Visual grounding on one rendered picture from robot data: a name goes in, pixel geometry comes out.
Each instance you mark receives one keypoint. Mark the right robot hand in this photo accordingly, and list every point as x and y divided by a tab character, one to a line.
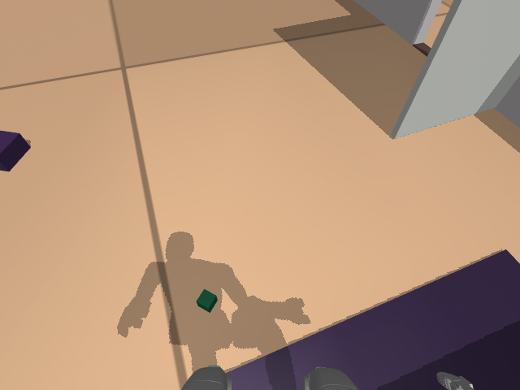
452	382

